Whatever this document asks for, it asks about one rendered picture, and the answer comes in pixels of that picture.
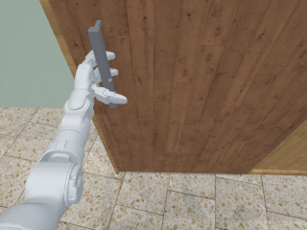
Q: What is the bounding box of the robot left forearm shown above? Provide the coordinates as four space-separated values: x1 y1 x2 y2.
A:
24 89 94 199

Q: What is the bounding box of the robot left upper arm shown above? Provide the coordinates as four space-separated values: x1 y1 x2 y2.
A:
0 161 83 230

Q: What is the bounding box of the handle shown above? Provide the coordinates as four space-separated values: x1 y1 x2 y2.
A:
87 20 117 108

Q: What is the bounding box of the robot left hand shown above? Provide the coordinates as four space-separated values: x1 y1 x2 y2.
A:
74 50 128 104

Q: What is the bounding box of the wardrobe door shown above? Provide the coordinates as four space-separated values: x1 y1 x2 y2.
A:
49 0 307 174
254 120 307 171

